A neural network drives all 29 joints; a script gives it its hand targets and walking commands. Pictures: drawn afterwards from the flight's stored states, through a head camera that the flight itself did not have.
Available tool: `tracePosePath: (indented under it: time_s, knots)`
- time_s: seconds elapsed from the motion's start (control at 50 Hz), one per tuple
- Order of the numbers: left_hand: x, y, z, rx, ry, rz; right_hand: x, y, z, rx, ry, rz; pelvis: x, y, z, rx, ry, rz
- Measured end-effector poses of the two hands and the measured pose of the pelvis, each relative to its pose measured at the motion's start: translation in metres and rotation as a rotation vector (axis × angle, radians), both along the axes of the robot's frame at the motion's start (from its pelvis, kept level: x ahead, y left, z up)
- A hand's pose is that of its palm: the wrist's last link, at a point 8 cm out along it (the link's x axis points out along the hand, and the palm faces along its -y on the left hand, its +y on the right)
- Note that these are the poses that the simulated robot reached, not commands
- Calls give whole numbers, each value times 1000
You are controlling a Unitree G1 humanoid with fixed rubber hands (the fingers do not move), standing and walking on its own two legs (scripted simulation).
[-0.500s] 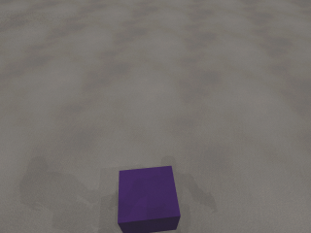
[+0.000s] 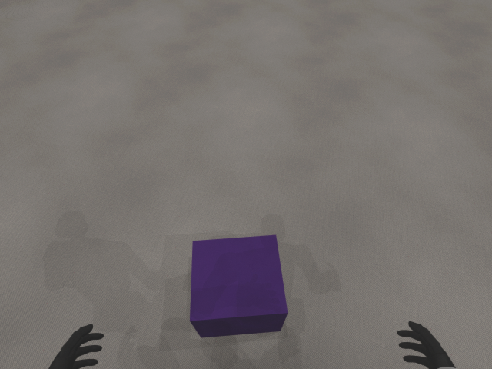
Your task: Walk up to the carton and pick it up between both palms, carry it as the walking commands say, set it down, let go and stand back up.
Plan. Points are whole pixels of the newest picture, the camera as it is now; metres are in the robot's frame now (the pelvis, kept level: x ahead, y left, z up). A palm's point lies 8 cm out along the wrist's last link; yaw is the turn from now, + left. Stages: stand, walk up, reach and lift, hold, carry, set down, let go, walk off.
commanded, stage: reach and lift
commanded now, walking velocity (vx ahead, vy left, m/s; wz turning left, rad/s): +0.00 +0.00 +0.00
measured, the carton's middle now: (237, 287) +0.46 +0.04 -0.64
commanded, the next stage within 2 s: none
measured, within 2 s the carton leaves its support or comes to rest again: neither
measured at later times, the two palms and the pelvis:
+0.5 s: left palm (94, 318) +0.25 +0.29 -0.13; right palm (386, 313) +0.25 -0.26 -0.14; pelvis -0.04 +0.00 -0.05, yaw +2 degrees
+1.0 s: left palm (121, 259) +0.38 +0.29 -0.18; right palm (345, 251) +0.39 -0.23 -0.18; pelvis -0.07 +0.01 -0.09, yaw +3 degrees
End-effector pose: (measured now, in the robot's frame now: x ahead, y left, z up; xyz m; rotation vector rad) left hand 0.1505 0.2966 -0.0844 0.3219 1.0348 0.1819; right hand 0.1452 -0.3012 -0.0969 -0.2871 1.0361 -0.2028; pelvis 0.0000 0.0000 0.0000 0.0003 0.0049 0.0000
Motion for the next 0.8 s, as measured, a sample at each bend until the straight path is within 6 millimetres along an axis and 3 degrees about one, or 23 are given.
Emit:
tracePosePath:
  time_s: [0.08,0.22,0.38,0.56,0.8]
  knots:
    - [19,-7,-2,-11,1,-8,24,8,-2,20,0,8,-10,-2,-4,6,31,13]
    - [16,-4,-16,-29,9,22,35,17,-11,37,-7,7,-11,-6,-14,5,94,21]
    - [68,-4,-35,-45,-55,8,80,34,-29,55,-53,33,-27,-6,-35,-5,189,35]
    - [109,-3,-54,-78,-112,33,113,45,-50,68,-86,39,-44,-2,-54,-12,311,34]
    - [170,-1,-80,-115,-179,54,193,60,-71,101,-187,40,-67,5,-78,-25,473,41]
